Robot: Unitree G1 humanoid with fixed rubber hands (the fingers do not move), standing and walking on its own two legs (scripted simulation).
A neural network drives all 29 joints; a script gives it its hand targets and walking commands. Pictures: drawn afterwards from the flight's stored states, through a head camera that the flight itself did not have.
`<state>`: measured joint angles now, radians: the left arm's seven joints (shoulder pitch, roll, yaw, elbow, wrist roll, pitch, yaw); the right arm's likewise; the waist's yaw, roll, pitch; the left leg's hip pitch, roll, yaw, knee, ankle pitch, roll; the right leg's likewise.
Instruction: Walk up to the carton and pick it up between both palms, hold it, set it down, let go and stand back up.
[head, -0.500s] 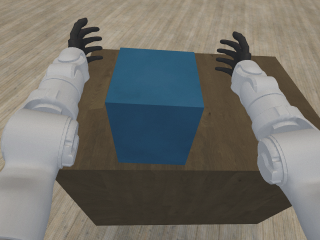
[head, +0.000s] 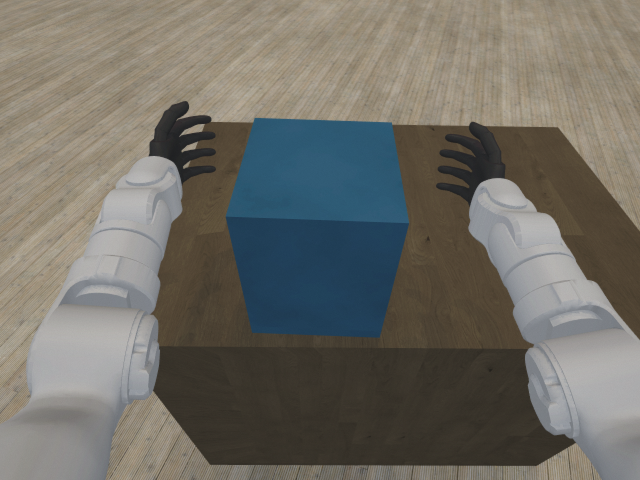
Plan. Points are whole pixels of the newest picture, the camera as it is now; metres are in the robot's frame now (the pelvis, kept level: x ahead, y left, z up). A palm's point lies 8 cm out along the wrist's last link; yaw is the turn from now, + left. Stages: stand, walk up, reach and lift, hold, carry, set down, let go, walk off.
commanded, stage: set down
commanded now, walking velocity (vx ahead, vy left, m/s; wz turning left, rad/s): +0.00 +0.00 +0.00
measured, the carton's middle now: (319, 231) +0.48 +0.01 +0.06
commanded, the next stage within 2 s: none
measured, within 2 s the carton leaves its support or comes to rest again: neither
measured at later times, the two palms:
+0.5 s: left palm (152, 221) +0.40 +0.21 +0.16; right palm (479, 238) +0.38 -0.17 +0.14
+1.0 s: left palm (140, 309) +0.32 +0.22 +0.10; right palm (493, 315) +0.30 -0.18 +0.10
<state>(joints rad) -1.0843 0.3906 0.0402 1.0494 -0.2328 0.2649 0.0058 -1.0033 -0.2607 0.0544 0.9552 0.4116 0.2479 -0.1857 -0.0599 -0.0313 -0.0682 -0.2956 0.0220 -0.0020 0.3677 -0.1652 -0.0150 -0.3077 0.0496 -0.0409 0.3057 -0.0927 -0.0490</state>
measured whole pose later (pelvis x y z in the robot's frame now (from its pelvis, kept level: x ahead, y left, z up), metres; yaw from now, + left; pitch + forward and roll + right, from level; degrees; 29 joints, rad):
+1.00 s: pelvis +0.00 +0.01 +0.00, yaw -1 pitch -5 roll +0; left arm -0.22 0.22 0.14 0.06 -0.12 0.43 -0.02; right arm -0.16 -0.14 -0.03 0.11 0.25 0.25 -0.15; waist 0.00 -0.05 0.09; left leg -0.05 0.01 0.02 0.34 -0.19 0.00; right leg -0.09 0.04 -0.01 0.31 -0.13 -0.03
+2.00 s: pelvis +0.04 +0.03 +0.00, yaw -1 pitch -4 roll -1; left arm 0.37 0.24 -0.02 0.05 -0.12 0.06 0.00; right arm 0.40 -0.14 0.00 0.10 0.13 -0.04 -0.05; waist 0.04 -0.01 0.07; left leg -0.01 0.01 0.03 0.31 -0.23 0.01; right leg -0.03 0.04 0.00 0.26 -0.15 -0.02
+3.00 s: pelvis +0.02 +0.00 +0.00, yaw -2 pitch -3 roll +0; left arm 0.15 0.22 0.01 0.51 -0.01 0.12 0.02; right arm 0.16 -0.17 -0.04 0.73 -0.02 -0.19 0.02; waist 0.02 -0.03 0.09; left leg -0.08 0.02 0.03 0.38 -0.24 -0.01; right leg -0.14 0.05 -0.01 0.39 -0.20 -0.05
